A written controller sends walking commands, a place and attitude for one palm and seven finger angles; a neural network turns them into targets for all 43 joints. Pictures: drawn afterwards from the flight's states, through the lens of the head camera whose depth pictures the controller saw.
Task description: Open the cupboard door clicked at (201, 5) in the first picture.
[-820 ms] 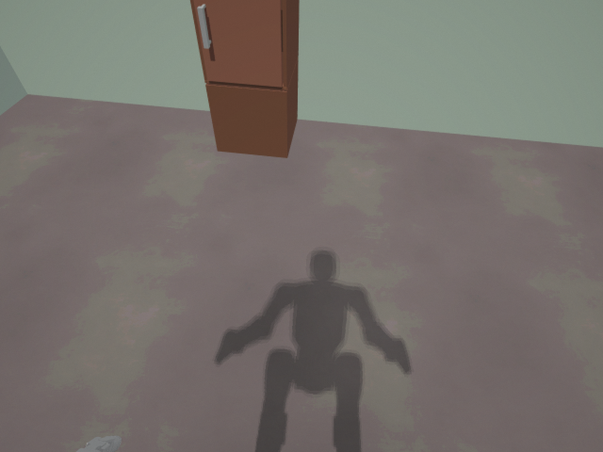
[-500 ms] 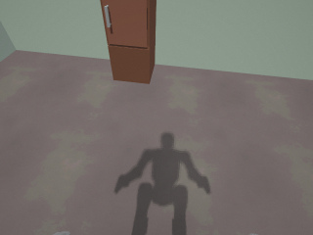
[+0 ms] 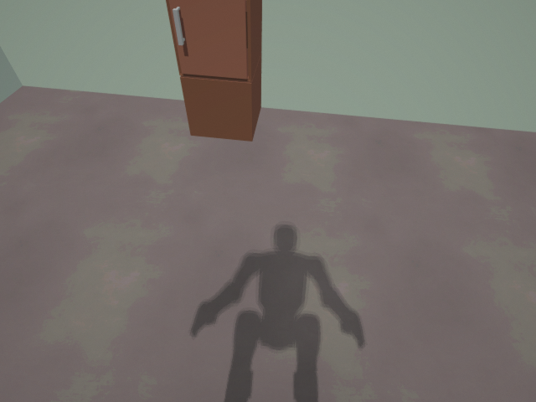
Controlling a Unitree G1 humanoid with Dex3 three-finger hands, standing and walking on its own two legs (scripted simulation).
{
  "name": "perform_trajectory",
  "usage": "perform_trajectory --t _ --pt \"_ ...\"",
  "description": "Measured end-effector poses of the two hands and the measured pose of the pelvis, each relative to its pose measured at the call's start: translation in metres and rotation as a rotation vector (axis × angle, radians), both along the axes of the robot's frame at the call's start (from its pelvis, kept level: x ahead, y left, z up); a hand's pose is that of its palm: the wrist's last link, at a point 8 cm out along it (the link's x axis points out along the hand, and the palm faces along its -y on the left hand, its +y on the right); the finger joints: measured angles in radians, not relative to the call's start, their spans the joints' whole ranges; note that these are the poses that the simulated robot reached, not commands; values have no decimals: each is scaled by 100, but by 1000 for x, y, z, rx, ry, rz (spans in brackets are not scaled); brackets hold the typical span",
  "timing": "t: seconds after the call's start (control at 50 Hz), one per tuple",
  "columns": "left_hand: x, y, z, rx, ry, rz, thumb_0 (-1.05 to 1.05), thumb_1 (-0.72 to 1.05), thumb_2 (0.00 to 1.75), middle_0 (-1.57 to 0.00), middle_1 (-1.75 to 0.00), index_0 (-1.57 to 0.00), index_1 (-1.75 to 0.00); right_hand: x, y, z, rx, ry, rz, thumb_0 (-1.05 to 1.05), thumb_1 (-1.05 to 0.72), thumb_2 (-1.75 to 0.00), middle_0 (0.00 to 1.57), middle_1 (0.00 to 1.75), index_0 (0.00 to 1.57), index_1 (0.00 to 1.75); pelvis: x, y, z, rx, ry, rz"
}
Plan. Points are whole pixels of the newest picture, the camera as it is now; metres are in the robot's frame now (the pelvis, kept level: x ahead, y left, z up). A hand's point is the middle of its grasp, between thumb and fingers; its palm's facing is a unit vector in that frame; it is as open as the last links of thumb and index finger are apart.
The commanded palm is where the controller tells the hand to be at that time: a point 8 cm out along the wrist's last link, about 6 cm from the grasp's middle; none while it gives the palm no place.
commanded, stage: look at it before walking up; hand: left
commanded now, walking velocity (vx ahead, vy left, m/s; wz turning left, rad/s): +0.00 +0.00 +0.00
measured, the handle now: (179, 26) +1.67 +0.50 -0.10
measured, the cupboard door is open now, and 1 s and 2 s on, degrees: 0 0 0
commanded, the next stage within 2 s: walk to a spot facing it in 1.02 s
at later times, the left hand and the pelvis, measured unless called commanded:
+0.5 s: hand out of the picture +0.08 +0.24 -0.16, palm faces -0.04 -0.95 -0.32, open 7.4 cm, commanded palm none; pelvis +0.00 +0.00 +0.00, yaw +0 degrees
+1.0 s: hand out of the picture +0.09 +0.24 -0.16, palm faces -0.04 -0.94 -0.33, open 7.4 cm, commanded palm none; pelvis +0.01 +0.00 +0.00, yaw +0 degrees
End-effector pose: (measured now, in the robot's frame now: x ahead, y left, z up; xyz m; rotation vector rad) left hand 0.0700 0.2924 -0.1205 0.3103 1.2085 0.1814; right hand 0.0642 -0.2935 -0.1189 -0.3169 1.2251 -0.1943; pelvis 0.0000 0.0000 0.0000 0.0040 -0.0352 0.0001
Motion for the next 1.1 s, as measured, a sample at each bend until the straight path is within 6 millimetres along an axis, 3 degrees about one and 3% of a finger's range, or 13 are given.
perform_trajectory --t 0.62,1.1 --pt "0 -3 -1 -7 17 -6 1 91 90 -20 -30 -20 -30 9 0 2 1 -8 1 1 -90 -90 20 30 20 30 3 -1 1 -1 8 -6" --pt "12 -4 2 -2 7 -14 1 91 90 -20 -30 -20 -30 15 -1 2 3 -7 0 1 -90 -90 20 30 20 30 9 -2 2 1 10 -9"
